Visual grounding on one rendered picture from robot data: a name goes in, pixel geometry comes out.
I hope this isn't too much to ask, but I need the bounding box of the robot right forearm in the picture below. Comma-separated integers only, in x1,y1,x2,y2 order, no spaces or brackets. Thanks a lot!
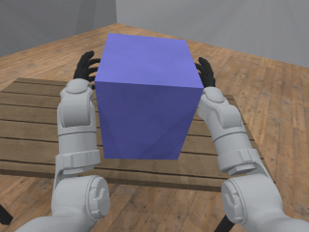
197,86,283,210

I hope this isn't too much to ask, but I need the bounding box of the carton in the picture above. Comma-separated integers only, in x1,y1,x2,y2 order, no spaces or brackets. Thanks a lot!
94,33,205,160

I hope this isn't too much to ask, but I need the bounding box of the robot left hand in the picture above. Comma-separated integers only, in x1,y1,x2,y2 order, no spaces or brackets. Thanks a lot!
73,50,101,90

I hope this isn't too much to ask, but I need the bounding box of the robot left forearm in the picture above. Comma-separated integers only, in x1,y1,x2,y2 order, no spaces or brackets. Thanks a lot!
51,78,100,213

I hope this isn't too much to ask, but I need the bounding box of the left robot upper arm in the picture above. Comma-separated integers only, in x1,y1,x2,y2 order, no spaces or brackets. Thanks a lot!
15,175,111,232

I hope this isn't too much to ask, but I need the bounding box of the table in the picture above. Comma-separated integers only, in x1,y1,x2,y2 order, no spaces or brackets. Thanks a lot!
0,77,280,232

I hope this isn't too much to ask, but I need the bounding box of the robot right hand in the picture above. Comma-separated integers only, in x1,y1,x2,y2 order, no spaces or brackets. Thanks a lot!
194,57,215,88

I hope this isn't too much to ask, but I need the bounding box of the right robot upper arm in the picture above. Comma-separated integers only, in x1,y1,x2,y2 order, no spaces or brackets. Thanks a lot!
221,173,309,232

